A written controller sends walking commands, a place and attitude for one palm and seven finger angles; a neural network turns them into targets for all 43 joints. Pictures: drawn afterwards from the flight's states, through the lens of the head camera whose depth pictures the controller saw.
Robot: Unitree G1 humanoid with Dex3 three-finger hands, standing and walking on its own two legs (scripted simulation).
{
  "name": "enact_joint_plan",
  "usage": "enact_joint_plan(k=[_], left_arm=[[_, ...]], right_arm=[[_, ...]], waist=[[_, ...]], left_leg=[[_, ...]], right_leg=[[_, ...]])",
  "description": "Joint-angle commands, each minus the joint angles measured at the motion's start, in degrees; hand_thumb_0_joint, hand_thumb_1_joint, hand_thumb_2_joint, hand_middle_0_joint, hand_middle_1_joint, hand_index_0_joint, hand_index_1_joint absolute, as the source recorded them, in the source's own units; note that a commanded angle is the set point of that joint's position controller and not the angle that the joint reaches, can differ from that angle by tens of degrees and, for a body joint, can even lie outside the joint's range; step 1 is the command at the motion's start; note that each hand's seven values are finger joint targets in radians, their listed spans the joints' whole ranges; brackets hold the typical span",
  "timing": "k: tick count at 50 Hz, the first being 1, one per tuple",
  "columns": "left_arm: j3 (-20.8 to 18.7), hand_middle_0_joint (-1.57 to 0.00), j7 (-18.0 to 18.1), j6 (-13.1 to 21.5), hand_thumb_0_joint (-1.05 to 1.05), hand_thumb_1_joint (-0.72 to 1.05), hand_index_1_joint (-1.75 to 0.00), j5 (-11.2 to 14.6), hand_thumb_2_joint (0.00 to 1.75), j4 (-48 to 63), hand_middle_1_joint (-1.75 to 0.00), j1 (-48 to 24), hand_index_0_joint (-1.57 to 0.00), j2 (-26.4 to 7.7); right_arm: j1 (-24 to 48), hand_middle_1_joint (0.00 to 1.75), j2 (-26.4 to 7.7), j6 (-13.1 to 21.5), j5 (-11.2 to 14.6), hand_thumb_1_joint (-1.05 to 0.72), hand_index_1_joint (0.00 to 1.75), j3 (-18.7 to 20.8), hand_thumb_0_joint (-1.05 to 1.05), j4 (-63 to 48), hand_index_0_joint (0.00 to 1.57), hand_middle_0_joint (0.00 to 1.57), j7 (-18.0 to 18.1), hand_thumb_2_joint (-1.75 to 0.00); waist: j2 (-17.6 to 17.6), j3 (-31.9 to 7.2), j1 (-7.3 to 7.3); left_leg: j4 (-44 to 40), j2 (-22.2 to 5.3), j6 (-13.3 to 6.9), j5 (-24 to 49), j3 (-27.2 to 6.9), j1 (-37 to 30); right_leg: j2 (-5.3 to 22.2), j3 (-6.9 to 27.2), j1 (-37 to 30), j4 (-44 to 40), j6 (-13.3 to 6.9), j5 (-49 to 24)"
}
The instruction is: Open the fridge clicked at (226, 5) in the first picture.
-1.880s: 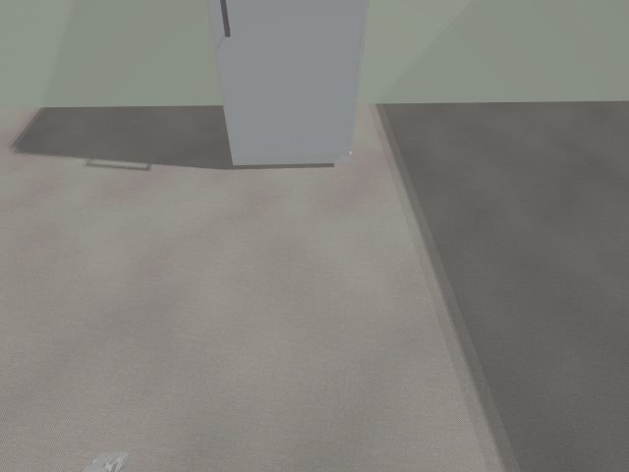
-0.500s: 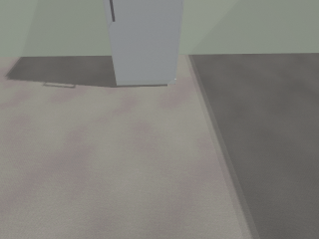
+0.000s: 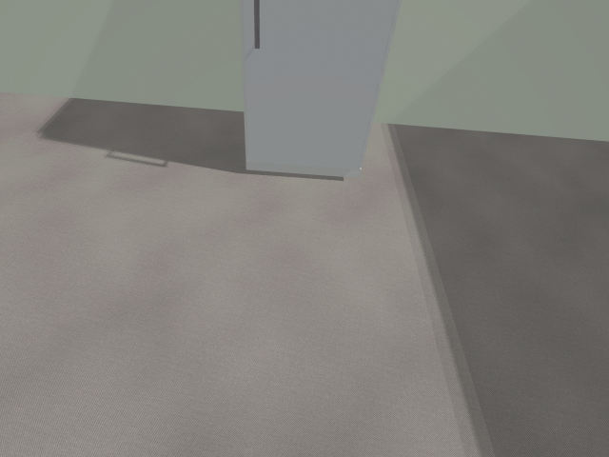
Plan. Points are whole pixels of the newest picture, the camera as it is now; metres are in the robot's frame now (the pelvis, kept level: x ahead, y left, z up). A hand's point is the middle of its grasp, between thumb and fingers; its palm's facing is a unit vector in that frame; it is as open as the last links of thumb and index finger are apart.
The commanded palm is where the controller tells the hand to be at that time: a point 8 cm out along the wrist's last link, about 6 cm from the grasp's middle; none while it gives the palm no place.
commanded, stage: walk to a spot facing it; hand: left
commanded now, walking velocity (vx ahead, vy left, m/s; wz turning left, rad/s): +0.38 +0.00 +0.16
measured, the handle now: out of the picture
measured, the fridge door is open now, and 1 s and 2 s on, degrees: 0 0 0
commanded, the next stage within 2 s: turn to face it in 1.60 s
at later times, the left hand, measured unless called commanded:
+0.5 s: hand (232, 349) +0.33 +0.14 -0.16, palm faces +0.06 -0.98 -0.18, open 7.3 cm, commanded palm none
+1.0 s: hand (212, 369) +0.30 +0.17 -0.18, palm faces +0.27 -0.95 -0.12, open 7.3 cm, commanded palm none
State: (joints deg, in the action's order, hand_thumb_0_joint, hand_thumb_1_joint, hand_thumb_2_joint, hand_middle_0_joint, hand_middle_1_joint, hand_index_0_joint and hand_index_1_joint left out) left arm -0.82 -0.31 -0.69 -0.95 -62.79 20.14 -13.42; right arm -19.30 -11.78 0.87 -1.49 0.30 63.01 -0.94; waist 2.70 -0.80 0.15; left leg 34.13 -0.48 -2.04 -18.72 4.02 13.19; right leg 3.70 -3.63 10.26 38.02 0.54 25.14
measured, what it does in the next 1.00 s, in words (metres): walks ahead: right foot, then left foot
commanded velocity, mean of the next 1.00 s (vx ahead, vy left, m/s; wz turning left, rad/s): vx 0.38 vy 0.00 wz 0.12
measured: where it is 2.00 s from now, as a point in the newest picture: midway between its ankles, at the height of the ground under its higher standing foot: (281, 301)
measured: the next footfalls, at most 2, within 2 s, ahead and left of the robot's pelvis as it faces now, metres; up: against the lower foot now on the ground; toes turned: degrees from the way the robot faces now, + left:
right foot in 0.42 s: +0.34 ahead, -0.13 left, +0.00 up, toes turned -4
left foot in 0.92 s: +0.51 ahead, +0.13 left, +0.00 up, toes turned +19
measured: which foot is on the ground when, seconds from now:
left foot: down 0.00-0.44, up 0.46-0.90, down 0.92-1.00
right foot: up 0.00-0.40, down 0.42-0.92, up 0.94-1.00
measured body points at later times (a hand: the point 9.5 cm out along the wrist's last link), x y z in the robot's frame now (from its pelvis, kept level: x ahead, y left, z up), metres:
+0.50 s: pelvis +0.22 -0.04 -0.01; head +0.24 -0.05 +0.44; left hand +0.33 +0.19 -0.15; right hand +0.11 -0.25 -0.17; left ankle +0.03 +0.08 -0.65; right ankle +0.31 -0.13 -0.73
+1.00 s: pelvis +0.43 +0.03 -0.01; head +0.44 +0.07 +0.44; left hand +0.29 +0.22 -0.17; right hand +0.59 -0.16 -0.13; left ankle +0.48 +0.12 -0.73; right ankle +0.34 -0.12 -0.66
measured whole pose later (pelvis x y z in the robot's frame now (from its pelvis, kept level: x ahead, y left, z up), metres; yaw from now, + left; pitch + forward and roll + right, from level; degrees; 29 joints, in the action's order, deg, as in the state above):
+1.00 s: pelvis +0.43 +0.03 -0.01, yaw +10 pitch -2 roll -2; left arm -1.8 0.0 1.6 -0.9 -66.3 25.2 -8.9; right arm -6.4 -8.8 3.6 -1.5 1.8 56.6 -1.2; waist 1.6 4.9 -2.9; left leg 37.0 -3.1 -4.8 -14.4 9.3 20.6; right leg 5.5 -6.7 12.9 58.7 0.4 27.5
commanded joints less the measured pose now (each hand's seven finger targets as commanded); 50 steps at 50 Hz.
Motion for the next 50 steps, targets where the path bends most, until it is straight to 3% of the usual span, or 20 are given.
enact_joint_plan(k=[1, 3, 7, 16, 18, 20, 21, 22, 23, 24, 26, 30, 35, 41, 42, 44, 45, 46, 47, 50], left_arm=[[-1.53, -0.2, -0.06, 2.57, 0.0, 0.9, -0.3, -0.85, 0.9, 8.06, -0.3, -10.94, -0.2, -5.29], [-1.65, -0.2, -0.77, 2.94, 0.0, 0.9, -0.3, -0.83, 0.9, 6.74, -0.3, -9.38, -0.2, -3.57], [-1.6, -0.2, -0.94, 2.58, 0.0, 0.9, -0.3, -0.57, 0.9, 6.26, -0.3, -7.79, -0.2, -1.07], [-1.9, -0.2, -1.16, 3.22, 0.0, 0.9, -0.3, 0.04, 0.9, 10.23, -0.3, -19.15, -0.2, 1.32], [-2.53, -0.2, -1.03, 3.56, 0.0, 0.9, -0.3, -0.06, 0.9, 9.2, -0.3, -14.43, -0.2, 0.27], [-3.83, -0.2, -0.58, 4.62, 0.0, 0.9, -0.3, -0.62, 0.9, 4.72, -0.3, 1.34, -0.2, -3.25], [-5.44, -0.2, 0.34, 5.32, 0.0, 0.9, -0.3, -1.35, 0.9, 2.64, -0.3, 9.66, -0.2, -8.99], [-6.45, -0.2, 0.78, 5.16, 0.0, 0.9, -0.3, -0.63, 0.9, 1.3, -0.3, 13.58, -0.2, -14.14], [-6.1, -0.2, 0.86, 4.74, 0.0, 0.9, -0.3, 0.2, 0.9, 1.78, -0.3, 9.31, -0.2, -12.17], [-5.29, -0.2, 0.74, 4.75, 0.0, 0.9, -0.3, 0.02, 0.9, 2.64, -0.3, 4.24, -0.2, -9.42], [-3.49, -0.2, 1.07, 5.17, 0.0, 0.9, -0.3, -0.23, 0.9, 3.95, -0.3, -2.28, -0.2, -3.58], [-2.11, -0.2, 0.96, 5.63, 0.0, 0.9, -0.3, -0.56, 0.9, 3.47, -0.3, -2.68, -0.2, -0.35], [-2.26, -0.2, 0.97, 6.1, 0.0, 0.9, -0.3, -0.57, 0.9, 2.82, -0.3, -0.14, -0.2, -1.86], [-2.31, -0.2, 1.13, 5.64, 0.0, 0.9, -0.3, -0.64, 0.9, 0.27, -0.3, 6.24, -0.2, -4.39], [-2.4, -0.2, 1.13, 5.5, 0.0, 0.9, -0.3, -0.63, 0.9, 0.13, -0.3, 6.31, -0.2, -4.82], [-2.54, -0.2, 1.15, 5.33, 0.0, 0.9, -0.3, -0.4, 0.9, 0.18, -0.3, 4.94, -0.2, -5.54], [-2.49, -0.2, 1.11, 5.28, 0.0, 0.9, -0.3, -0.11, 0.9, 0.42, -0.3, 4.65, -0.2, -4.78], [-2.14, -0.2, 0.58, 5.1, 0.0, 0.9, -0.3, 0.39, 0.9, 1.64, -0.3, 6.82, -0.2, -1.56], [-1.72, -0.2, 0.37, 5.28, 0.0, 0.9, -0.3, 0.29, 0.9, 4.08, -0.3, 3.91, -0.2, -1.46], [-2.66, -0.2, 0.02, 4.36, 0.0, 0.9, -0.3, -0.34, 0.9, 3.28, -0.3, -1.47, -0.2, -0.87]], right_arm=[[-11.25, 0.3, -9.95, 1.81, 0.61, -0.9, 0.3, 2.71, 0.0, -0.2, 0.2, 0.2, 1.89, -0.9], [-9.14, 0.3, -7.09, 2.98, 0.6, -0.9, 0.3, 2.03, 0.0, -0.62, 0.2, 0.2, 2.18, -0.9], [-11.45, 0.3, -5.08, 4.36, 0.97, -0.9, 0.3, 2.01, 0.0, 0.93, 0.2, 0.2, 2.9, -0.9], [-15.11, 0.3, -3.29, 4.15, 0.22, -0.9, 0.3, 2.47, 0.0, 3.96, 0.2, 0.2, 3.02, -0.9], [-13.23, 0.3, -4.48, 4.14, 0.33, -0.9, 0.3, 2.78, 0.0, 3.77, 0.2, 0.2, 3.15, -0.9], [-11.51, 0.3, -5.1, 4.13, 0.73, -0.9, 0.3, 3.12, 0.0, 2.94, 0.2, 0.2, 2.91, -0.9], [-12.87, 0.3, -2.86, 4.17, 1.28, -0.9, 0.3, 2.76, 0.0, 1.55, 0.2, 0.2, 2.14, -0.9], [-14.29, 0.3, -0.46, 4.28, 1.44, -0.9, 0.3, 2.32, 0.0, 0.02, 0.2, 0.2, 2.07, -0.9], [-10.09, 0.3, -1.42, 4.09, 1.55, -0.9, 0.3, 2.86, 0.0, -0.11, 0.2, 0.2, 2.15, -0.9], [-6.27, 0.3, -0.3, 4.0, 1.38, -0.9, 0.3, 3.06, 0.0, -0.56, 0.2, 0.2, 1.63, -0.9], [-2.78, 0.3, 1.17, 2.82, 0.57, -0.9, 0.3, 3.05, 0.0, -1.53, 0.2, 0.2, 1.21, -0.9], [-4.32, 0.3, 2.27, 0.18, -0.07, -0.9, 0.3, 2.85, 0.0, -1.42, 0.2, 0.2, 0.64, -0.9], [5.44, 0.3, 1.37, 0.22, -0.02, -0.9, 0.3, 2.9, 0.0, -5.77, 0.2, 0.2, -0.8, -0.9], [14.88, 0.3, 0.19, 1.46, 0.2, -0.9, 0.3, 2.34, 0.0, -9.1, 0.2, 0.2, -1.52, -0.9], [14.69, 0.3, -0.04, 1.65, 0.23, -0.9, 0.3, 2.43, 0.0, -9.14, 0.2, 0.2, -1.4, -0.9], [6.9, 0.3, -1.94, 2.07, -0.04, -0.9, 0.3, 2.96, 0.0, -6.89, 0.2, 0.2, -0.76, -0.9], [-1.59, 0.3, -4.8, 2.5, -0.31, -0.9, 0.3, 3.78, 0.0, -4.41, 0.2, 0.2, -0.23, -0.9], [-9.09, 0.3, -12.74, 2.81, -0.89, -0.9, 0.3, 5.69, 0.0, -3.01, 0.2, 0.2, 0.41, -0.9], [-12.81, 0.3, -15.0, 2.42, 0.11, -0.9, 0.3, 6.08, 0.0, -2.11, 0.2, 0.2, 1.04, -0.9], [-0.83, 0.3, -7.44, 2.81, 0.61, -0.9, 0.3, 4.18, 0.0, -4.44, 0.2, 0.2, 1.62, -0.9]], waist=[[-10.96, 11.59, 4.22], [-6.87, 11.29, 2.63], [-7.45, 5.84, 1.35], [-10.84, 10.55, 3.86], [-9.82, 8.1, 0.88], [-5.35, -0.91, -5.99], [5.45, -8.46, -8.78], [13.12, -14.11, -7.36], [6.32, -8.49, -7.14], [5.78, -2.11, -5.71], [-1.1, 5.88, -1.73], [4.31, 6.49, 1.81], [3.33, 7.17, 0.62], [1.96, 6.82, -2.86], [2.05, 6.92, -2.48], [1.37, 2.96, 1.73], [-2.33, -2.49, 5.41], [-18.34, -8.99, 7.31], [-20.67, -9.51, 8.02], [-7.01, 2.5, 3.5]], left_leg=[[-26.55, -19.48, -10.09, -9.61, -32.1, -8.7], [-26.23, -16.87, -9.09, -0.48, -25.1, -7.96], [-23.43, -13.44, -8.94, 20.41, -15.49, -14.04], [-22.18, -12.26, -7.25, 29.99, -9.22, -11.9], [-15.96, -12.69, -6.66, 40.61, -7.95, -11.67], [3.05, -9.77, -3.41, 41.89, -5.37, -6.14], [21.32, -4.14, -1.06, 21.86, -1.77, 8.28], [40.46, 2.09, 0.16, -11.32, -3.05, 18.03], [45.58, -1.88, -1.24, -9.86, -7.11, 19.58], [47.0, -4.13, -1.2, -5.17, -5.85, 21.21], [43.02, -7.73, -0.76, 0.32, -6.43, 18.98], [34.51, -8.02, 1.73, 5.17, -3.48, 16.79], [18.36, -8.71, 3.15, 10.16, -0.39, 19.44], [4.6, -5.75, 1.28, 7.45, 3.05, 17.27], [3.35, -4.95, 0.71, 5.91, 3.82, 15.04], [-1.85, -1.74, -0.59, 5.96, 6.0, 2.62], [-5.8, -3.27, -2.01, 8.68, 3.05, -11.41], [-9.99, -17.34, -6.46, 7.63, -17.59, -25.27], [-17.26, -25.53, -10.58, 12.65, -30.38, -28.96], [-21.35, -21.17, -7.67, 6.04, -18.77, -10.16]], right_leg=[[1.56, 3.13, 31.51, 24.75, -1.53, 1.54], [3.22, 3.56, 29.67, 25.33, -0.7, -4.44], [3.27, 1.44, 29.24, 22.83, 1.07, -9.68], [0.38, -4.05, 21.1, 0.45, -0.34, -14.33], [-1.33, -4.3, 13.15, -2.19, -1.89, -13.68], [-1.89, -3.12, -8.18, -7.01, -3.58, -17.4], [11.84, 12.98, -24.14, -9.81, -7.91, -14.35], [25.91, 35.77, -27.73, -18.93, -12.98, -15.01], [24.39, 33.61, -21.0, -22.13, -13.46, -6.51], [22.22, 30.19, -12.7, -24.36, -11.98, -1.28], [19.14, 17.81, 2.71, -25.78, -9.29, -5.3], [13.38, 3.86, 8.99, -28.19, -6.74, -12.33], [12.25, -0.08, 3.46, -28.86, -7.71, -17.34], [13.82, -0.39, -8.2, -24.31, -7.56, -29.39], [14.2, -0.66, -8.34, -22.68, -7.57, -32.48], [12.22, -4.63, -6.66, -11.88, -6.16, -41.27], [9.86, -6.76, -0.67, 0.69, -4.21, -39.0], [2.01, -9.65, 13.77, 18.91, -0.78, -15.3], [-2.22, -4.23, 24.53, 32.08, -0.21, 7.44], [4.78, 2.14, 26.25, 35.69, -0.86, -3.43]])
